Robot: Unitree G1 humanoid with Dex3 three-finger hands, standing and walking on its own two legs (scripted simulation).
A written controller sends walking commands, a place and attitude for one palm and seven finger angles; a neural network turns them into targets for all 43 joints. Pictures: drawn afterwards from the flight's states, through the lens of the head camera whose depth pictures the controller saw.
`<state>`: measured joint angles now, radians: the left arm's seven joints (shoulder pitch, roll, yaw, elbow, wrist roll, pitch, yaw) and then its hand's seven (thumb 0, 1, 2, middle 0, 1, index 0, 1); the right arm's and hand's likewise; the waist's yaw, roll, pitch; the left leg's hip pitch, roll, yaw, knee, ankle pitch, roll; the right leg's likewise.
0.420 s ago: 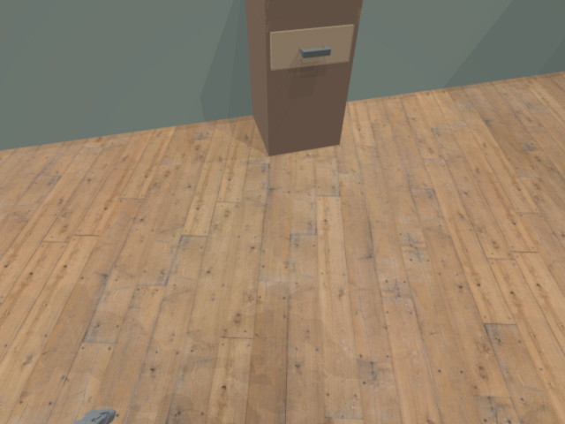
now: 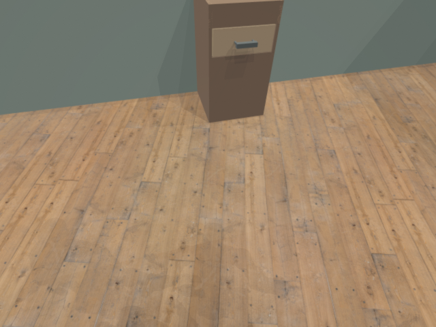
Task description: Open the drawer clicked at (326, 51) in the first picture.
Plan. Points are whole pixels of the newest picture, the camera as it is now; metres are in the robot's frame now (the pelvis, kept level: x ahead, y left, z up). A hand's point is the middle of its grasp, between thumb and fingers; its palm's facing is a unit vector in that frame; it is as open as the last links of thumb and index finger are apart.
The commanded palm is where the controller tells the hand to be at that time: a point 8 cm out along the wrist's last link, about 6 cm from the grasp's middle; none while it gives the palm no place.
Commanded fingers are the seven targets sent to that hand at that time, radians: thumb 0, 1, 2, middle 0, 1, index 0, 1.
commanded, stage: stand and wait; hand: left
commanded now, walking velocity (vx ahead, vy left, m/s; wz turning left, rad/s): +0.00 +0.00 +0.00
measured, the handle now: (245, 43) +1.66 -0.07 -0.18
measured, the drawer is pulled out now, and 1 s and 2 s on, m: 0.00 0.00 0.00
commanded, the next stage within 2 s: look at it before walking up in 0.40 s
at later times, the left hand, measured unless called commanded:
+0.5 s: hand out of the picture +0.05 +0.25 -0.15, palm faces -0.03 -0.94 -0.34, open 7.4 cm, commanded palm none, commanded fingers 0.00 0.90 0.90 -0.20 -0.30 -0.20 -0.30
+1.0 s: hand out of the picture +0.06 +0.24 -0.15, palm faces -0.03 -0.94 -0.34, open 7.4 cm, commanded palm none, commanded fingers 0.00 0.90 0.90 -0.20 -0.30 -0.20 -0.30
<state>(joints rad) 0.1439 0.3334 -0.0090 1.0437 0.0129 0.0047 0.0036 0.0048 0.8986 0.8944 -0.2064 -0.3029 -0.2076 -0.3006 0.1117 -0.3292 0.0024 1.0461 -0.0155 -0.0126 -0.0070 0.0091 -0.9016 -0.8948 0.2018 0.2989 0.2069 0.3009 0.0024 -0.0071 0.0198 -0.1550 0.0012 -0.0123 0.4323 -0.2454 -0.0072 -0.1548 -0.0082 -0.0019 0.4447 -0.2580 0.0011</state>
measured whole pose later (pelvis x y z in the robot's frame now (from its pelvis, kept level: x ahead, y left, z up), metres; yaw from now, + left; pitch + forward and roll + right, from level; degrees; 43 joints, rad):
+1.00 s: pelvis -0.01 +0.00 +0.00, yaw +0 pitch -2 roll +0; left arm 0.14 0.34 -0.01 1.09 0.01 0.00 0.00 0.00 0.90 0.89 -0.21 -0.30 -0.21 -0.30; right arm 0.13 -0.34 0.01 1.11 -0.01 -0.01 0.00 0.01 -0.90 -0.89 0.20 0.30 0.21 0.30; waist 0.00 0.00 0.03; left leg -0.15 0.01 -0.02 0.37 -0.20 -0.01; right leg -0.14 0.00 -0.01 0.38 -0.21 0.00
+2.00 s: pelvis +0.23 +0.01 -0.01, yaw -24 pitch +0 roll -1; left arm 0.31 0.26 0.10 1.01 0.04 0.01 -0.02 0.01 0.91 0.90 -0.20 -0.30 -0.20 -0.30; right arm 0.18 -0.14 -0.02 0.94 -0.03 -0.08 -0.01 0.00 -0.90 -0.89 0.20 0.30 0.21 0.30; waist 0.04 -0.05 0.04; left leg -0.29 0.09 0.18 0.56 -0.26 0.01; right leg -0.48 -0.03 -0.03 1.24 -0.34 -0.02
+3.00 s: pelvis +0.59 -0.20 +0.00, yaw -40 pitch -1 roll +0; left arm 0.27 0.17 0.07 1.06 0.04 0.01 -0.02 0.01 0.91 0.90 -0.20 -0.30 -0.20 -0.30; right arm 0.37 -0.11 -0.03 1.09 -0.02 -0.08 -0.01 0.01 -0.91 -0.90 0.20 0.30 0.20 0.30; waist 0.00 -0.03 0.02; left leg -0.08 0.05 0.24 0.35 -0.25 0.02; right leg -0.58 -0.12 -0.06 1.06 -0.19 0.01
